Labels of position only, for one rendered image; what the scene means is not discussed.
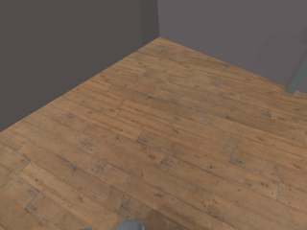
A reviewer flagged panel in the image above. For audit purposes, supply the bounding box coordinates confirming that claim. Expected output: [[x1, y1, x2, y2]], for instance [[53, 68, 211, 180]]
[[286, 58, 307, 95]]

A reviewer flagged robot left thigh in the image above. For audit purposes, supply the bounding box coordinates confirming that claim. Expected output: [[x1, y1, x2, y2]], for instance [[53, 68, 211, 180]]
[[115, 219, 146, 230]]

